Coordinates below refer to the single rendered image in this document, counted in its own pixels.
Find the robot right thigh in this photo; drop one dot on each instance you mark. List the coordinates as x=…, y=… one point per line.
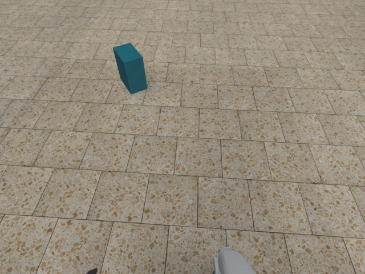
x=231, y=262

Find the right robot shin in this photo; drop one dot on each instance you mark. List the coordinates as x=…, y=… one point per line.
x=225, y=249

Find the carton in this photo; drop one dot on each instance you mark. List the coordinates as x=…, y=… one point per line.
x=131, y=67

